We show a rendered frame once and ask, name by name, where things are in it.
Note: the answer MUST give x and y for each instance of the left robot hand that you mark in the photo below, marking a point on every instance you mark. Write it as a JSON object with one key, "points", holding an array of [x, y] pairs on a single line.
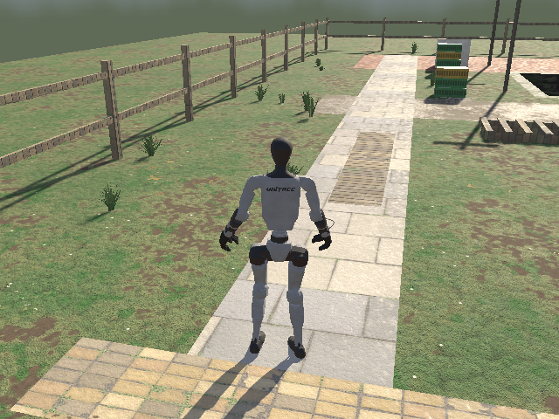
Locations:
{"points": [[223, 240]]}

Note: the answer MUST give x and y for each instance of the left robot upper arm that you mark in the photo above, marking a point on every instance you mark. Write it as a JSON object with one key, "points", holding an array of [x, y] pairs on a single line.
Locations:
{"points": [[253, 182]]}

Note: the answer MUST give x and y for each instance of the right robot hand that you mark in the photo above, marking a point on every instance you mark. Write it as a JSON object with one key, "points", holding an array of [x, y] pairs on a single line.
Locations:
{"points": [[318, 238]]}

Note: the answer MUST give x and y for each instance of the robot right thigh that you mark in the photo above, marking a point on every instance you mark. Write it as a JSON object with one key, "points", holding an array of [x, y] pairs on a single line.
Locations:
{"points": [[296, 270]]}

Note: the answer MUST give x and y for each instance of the robot left forearm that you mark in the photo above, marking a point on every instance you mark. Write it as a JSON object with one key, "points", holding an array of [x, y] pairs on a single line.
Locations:
{"points": [[232, 226]]}

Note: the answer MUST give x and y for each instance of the left robot foot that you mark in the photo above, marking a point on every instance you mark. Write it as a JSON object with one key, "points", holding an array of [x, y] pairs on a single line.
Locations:
{"points": [[255, 346]]}

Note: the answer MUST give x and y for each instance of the right robot upper arm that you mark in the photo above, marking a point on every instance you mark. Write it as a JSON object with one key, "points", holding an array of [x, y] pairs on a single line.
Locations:
{"points": [[307, 183]]}

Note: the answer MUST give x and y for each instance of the robot right forearm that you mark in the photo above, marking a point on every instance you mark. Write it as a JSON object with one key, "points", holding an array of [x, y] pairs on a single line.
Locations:
{"points": [[322, 226]]}

